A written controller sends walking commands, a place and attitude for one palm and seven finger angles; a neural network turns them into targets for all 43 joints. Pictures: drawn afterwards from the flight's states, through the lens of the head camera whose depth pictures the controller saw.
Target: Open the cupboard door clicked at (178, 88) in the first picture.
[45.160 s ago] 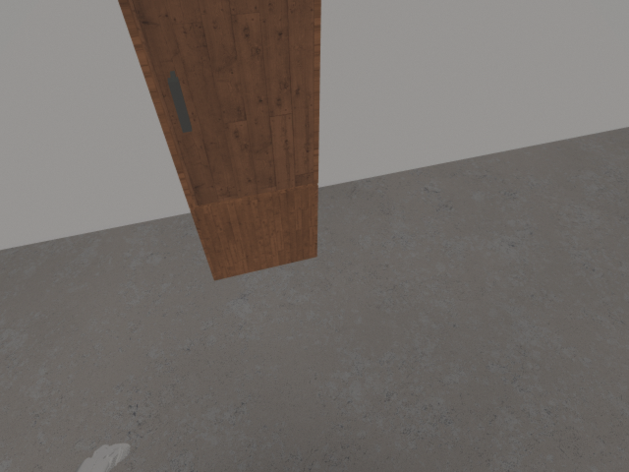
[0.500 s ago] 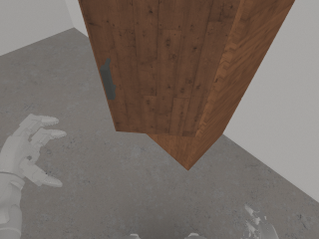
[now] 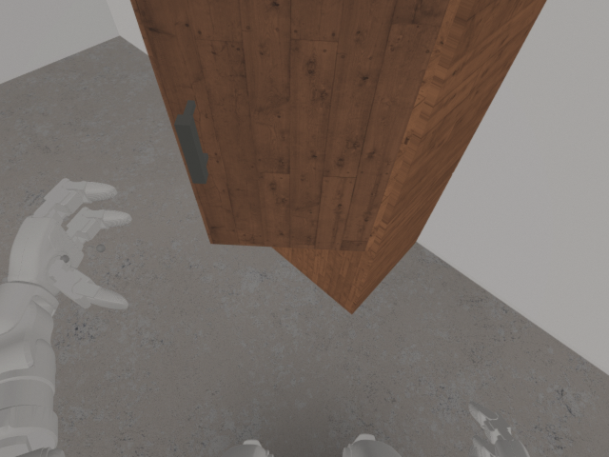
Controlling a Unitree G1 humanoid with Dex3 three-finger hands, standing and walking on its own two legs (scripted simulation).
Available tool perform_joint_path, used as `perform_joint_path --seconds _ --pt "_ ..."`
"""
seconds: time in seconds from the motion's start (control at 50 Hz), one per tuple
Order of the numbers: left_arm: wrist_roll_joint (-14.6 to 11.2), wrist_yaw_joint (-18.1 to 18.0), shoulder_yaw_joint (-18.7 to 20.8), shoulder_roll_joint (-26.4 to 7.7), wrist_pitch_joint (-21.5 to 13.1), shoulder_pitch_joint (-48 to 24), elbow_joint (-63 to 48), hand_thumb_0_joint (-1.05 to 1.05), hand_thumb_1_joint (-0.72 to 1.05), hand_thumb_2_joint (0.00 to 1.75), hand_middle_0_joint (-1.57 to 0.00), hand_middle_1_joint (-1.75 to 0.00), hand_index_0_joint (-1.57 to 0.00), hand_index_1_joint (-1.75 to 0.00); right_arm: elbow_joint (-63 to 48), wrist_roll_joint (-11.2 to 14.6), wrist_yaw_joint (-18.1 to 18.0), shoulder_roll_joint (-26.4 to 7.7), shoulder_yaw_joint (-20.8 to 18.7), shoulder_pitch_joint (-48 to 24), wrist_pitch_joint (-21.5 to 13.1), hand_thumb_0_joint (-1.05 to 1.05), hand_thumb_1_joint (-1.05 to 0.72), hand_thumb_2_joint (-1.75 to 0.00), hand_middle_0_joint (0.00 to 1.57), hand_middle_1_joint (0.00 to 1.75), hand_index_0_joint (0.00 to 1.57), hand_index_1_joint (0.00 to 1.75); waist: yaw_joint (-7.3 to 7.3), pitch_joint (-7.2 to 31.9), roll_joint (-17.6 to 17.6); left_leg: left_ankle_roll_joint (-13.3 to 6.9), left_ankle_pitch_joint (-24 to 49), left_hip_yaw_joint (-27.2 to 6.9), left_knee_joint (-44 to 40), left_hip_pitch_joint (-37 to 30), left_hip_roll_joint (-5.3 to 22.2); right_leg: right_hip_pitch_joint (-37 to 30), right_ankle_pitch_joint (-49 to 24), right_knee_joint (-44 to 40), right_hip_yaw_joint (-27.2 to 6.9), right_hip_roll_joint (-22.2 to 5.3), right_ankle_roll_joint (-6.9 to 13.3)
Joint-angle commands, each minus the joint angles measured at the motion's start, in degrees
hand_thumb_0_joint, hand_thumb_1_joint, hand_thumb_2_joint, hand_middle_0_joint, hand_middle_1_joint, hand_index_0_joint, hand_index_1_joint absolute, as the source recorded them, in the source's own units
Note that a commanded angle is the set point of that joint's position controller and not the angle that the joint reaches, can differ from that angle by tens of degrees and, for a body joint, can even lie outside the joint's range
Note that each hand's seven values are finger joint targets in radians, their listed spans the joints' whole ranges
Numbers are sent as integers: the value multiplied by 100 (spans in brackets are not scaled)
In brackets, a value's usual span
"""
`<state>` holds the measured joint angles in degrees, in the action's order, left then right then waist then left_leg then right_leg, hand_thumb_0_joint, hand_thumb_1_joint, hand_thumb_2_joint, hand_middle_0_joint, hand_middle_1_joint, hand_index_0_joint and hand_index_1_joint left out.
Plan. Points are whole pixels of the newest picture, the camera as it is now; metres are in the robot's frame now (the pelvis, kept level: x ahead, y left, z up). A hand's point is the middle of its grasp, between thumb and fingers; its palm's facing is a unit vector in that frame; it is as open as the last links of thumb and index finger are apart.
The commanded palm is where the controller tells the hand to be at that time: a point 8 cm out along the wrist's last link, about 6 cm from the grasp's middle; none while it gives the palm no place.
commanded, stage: move the hooked fingers beside the handle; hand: left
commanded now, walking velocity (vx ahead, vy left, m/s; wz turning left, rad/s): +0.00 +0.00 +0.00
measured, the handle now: (195, 143) +0.56 +0.19 +0.05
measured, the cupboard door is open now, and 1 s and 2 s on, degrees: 40 40 40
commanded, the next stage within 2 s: none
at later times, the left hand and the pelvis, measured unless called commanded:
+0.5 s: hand (131, 206) +0.41 +0.25 +0.07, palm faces -0.02 -1.00 -0.03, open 14.0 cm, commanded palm +0.39 +0.30 +0.06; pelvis +0.00 +0.00 -0.01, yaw -1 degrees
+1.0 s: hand (149, 167) +0.49 +0.24 +0.06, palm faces -0.03 -1.00 -0.02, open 14.0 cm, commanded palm +0.47 +0.29 +0.06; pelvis +0.00 +0.00 -0.02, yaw -2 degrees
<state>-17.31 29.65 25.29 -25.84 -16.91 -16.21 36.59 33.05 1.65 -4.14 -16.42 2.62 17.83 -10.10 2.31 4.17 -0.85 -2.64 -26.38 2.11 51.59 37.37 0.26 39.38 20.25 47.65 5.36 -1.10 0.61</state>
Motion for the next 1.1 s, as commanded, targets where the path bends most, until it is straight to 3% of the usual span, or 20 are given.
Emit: perform_joint_path --seconds 0.0,0.08,0.16,0.24,0.3,0.34,0.42,0.44,0.48,0.54,0.58,0.6,0.68,0.72,0.76,0.82,0.9,0.98,1.04,1.08 --pt "-116 -88 393 -1509 -405 -1498 -1002 0 -50 30 -30 -120 -30 -120 -651 7 -29 -882 -387 215 -132 0 -90 -90 20 30 20 30 -50 1849 -411 288 2401 -415 -804 -688 47 -1169 -1498 -328 -289 176 100" --pt "-72 -59 378 -1592 -447 -2007 -662 0 -50 30 -30 -120 -30 -120 -562 11 -36 -937 -400 332 -22 0 -90 -90 20 30 20 30 64 1765 -224 246 2085 -406 -779 -507 48 -1107 -1373 -338 -322 191 93" --pt "48 -46 161 -1548 -547 -2604 -630 0 -50 30 -30 -120 -30 -120 -493 12 -47 -928 -405 415 54 0 -90 -90 20 30 20 30 135 1965 -693 299 2213 -468 -763 -834 66 -808 -1228 -305 -299 192 116" --pt "106 -133 392 -1822 -613 -2637 -342 0 -50 30 -30 -120 -30 -120 -415 -21 -33 -959 -421 555 144 0 -90 -90 20 30 20 30 67 2186 -559 324 2585 -497 -678 -852 92 -895 -1424 -245 -307 210 118" --pt "174 -206 237 -1663 -593 -3002 65 0 -50 30 -30 -120 -30 -120 -371 -16 -20 -948 -411 575 223 0 -90 -90 20 30 20 30 180 1975 -340 274 2194 -490 -698 -622 91 -770 -1263 -251 -288 198 93" --pt "228 -243 404 -1883 -596 -3023 182 0 -50 30 -30 -120 -30 -120 -391 -27 0 -962 -410 626 278 0 -90 -90 20 30 20 30 90 2119 -540 298 2456 -480 -673 -675 89 -842 -1387 -211 -308 200 115" --pt "348 -327 182 -1768 -630 -3405 387 0 -50 30 -30 -120 -30 -120 -387 -43 50 -960 -407 720 398 0 -90 -90 20 30 20 30 217 2125 -493 282 2562 -494 -590 -680 115 -650 -1415 -156 -293 227 105" --pt "382 -359 393 -2015 -665 -3442 478 0 -50 30 -30 -120 -30 -120 -358 -46 58 -986 -422 756 435 0 -90 -90 20 30 20 30 161 2185 -449 290 2512 -494 -588 -622 119 -723 -1407 -160 -315 222 100" --pt "381 -373 257 -1871 -716 -3734 597 0 -50 30 -30 -120 -30 -120 -344 -45 65 -977 -414 755 486 0 -90 -90 20 30 20 30 264 2168 -323 240 2237 -471 -572 -537 111 -680 -1335 -172 -322 228 86" --pt "433 -372 457 -2193 -787 -4054 962 0 -50 30 -30 -120 -30 -120 -293 -55 42 -1010 -392 837 576 0 -90 -90 20 30 20 30 299 2242 -242 181 2032 -415 -509 -282 88 -800 -1358 -137 -389 234 80" --pt "517 -363 552 -2441 -820 -4379 1210 0 -50 30 -30 -120 -30 -120 -236 -59 25 -1027 -380 882 634 0 -90 -90 20 30 20 30 351 2200 -322 148 1838 -393 -460 -82 75 -788 -1307 -126 -438 220 75" --pt "567 -341 403 -2342 -831 -4520 1240 0 -50 30 -30 -120 -30 -120 -241 -61 30 -1004 -365 882 656 0 -90 -90 20 30 20 30 403 2176 -468 140 1820 -380 -443 -77 64 -727 -1301 -124 -452 214 73" --pt "661 -253 470 -2580 -914 -4706 1353 0 -50 30 -30 -120 -30 -120 -212 -89 38 -1029 -371 1000 760 0 -90 -90 20 30 20 30 386 2545 -777 168 2180 -426 -328 -319 85 -628 -1445 -35 -457 245 93" --pt "611 -201 341 -2480 -900 -4948 1518 0 -50 30 -30 -120 -30 -120 -181 -93 42 -1037 -352 1049 809 0 -90 -90 20 30 20 30 503 2486 -614 144 2157 -440 -272 -227 97 -565 -1453 -13 -439 273 94" --pt "610 -184 552 -2721 -835 -4914 1801 0 -50 30 -30 -120 -30 -120 -155 -93 44 -1092 -365 1107 864 0 -90 -90 20 30 20 30 492 2456 -519 125 1992 -419 -261 -68 102 -578 -1394 -46 -464 276 72" --pt "667 -154 443 -2746 -729 -5196 1982 0 -50 30 -30 -120 -30 -120 -168 -98 39 -1112 -342 1195 934 0 -90 -90 20 30 20 30 605 2357 -433 90 1957 -423 -224 121 98 -519 -1416 -13 -448 285 79" --pt "823 -261 511 -2931 -776 -5343 1789 0 -50 30 -30 -120 -30 -120 -165 -151 81 -1112 -361 1347 1037 0 -90 -90 20 30 20 30 572 2838 -834 131 2408 -455 -134 -249 121 -400 -1580 58 -440 295 65" --pt "786 -318 680 -3127 -805 -5520 1979 0 -50 30 -30 -120 -30 -120 -115 -163 102 -1156 -359 1435 1141 0 -90 -90 20 30 20 30 647 2741 -653 129 2432 -489 -81 -154 157 -362 -1612 52 -424 331 59" --pt "885 -319 581 -3121 -757 -5676 2020 0 -50 30 -30 -120 -30 -120 -139 -174 120 -1143 -333 1498 1210 0 -90 -90 20 30 20 30 672 2892 -965 138 2555 -467 -69 -228 150 -347 -1699 79 -430 341 70" --pt "956 -350 605 -3245 -676 -5750 2210 0 -50 30 -30 -120 -30 -120 -130 -185 120 -1165 -315 1545 1259 0 -90 -90 20 30 20 30 761 2653 -739 109 2454 -473 -48 -12 162 -310 -1684 62 -419 345 46"
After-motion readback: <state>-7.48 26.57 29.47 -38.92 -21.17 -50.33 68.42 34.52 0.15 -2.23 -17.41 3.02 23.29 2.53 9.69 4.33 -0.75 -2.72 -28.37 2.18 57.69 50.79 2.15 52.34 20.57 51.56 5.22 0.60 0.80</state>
